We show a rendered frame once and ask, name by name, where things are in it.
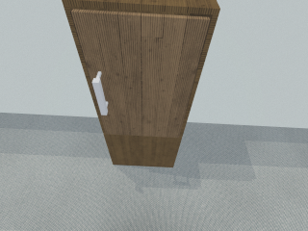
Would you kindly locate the handle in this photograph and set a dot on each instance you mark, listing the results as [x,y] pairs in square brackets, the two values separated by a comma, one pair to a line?
[99,93]

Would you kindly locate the cupboard door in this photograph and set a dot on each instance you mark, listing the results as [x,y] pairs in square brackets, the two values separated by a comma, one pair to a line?
[148,64]

